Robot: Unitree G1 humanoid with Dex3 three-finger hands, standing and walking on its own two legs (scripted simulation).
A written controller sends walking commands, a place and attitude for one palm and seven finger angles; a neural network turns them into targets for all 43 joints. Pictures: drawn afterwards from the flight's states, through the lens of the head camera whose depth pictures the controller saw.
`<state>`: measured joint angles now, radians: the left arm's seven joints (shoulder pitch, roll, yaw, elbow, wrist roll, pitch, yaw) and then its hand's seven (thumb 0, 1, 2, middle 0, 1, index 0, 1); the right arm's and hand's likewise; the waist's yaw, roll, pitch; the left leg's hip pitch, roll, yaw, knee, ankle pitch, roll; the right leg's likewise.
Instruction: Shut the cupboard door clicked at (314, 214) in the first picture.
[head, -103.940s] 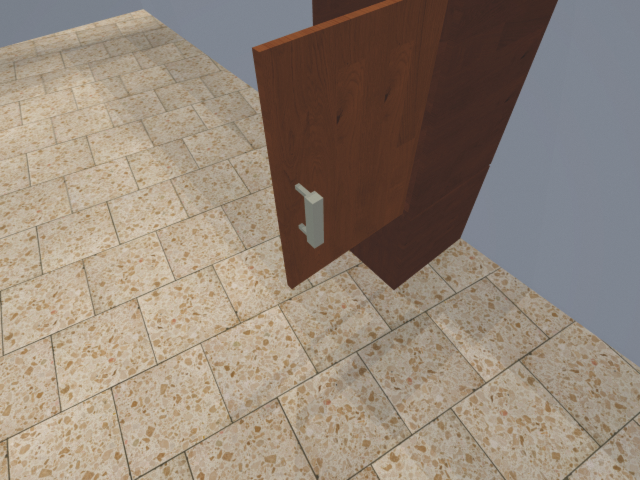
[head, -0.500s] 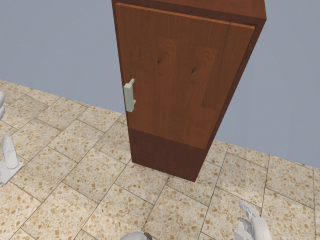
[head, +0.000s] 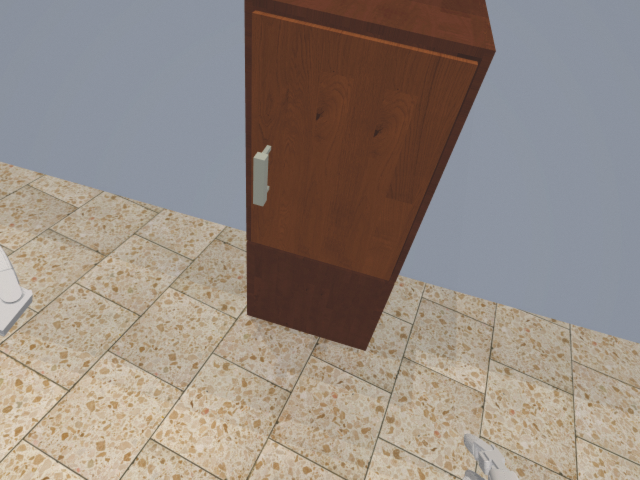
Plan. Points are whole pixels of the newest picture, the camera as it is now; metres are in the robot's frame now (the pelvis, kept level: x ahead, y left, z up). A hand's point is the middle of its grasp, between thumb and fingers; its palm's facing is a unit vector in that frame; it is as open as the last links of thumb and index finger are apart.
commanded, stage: stop stepping back and stand still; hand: left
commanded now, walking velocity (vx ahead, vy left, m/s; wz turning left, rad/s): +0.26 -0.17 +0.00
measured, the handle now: (263, 175) +0.77 +0.15 -0.08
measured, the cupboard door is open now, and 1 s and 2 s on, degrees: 0 0 0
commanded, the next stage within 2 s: let the arm hang, fingers relaxed in 0.52 s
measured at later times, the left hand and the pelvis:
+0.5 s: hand (80, 324) +0.21 +0.24 +0.15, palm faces +0.40 -0.85 -0.34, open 7.4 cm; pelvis -0.02 -0.01 -0.01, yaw -5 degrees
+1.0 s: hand out of the picture -0.03 +0.17 -0.19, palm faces -0.04 -0.99 -0.12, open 7.2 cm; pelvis -0.04 +0.00 -0.01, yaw -3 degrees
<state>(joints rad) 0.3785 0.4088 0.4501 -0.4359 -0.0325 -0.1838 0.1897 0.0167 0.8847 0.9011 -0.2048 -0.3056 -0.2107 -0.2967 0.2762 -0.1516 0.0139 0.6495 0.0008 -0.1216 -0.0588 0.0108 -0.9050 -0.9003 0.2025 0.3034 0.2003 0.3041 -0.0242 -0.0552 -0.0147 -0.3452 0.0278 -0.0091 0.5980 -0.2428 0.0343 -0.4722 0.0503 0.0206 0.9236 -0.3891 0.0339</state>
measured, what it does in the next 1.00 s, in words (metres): steps on the spot: right foot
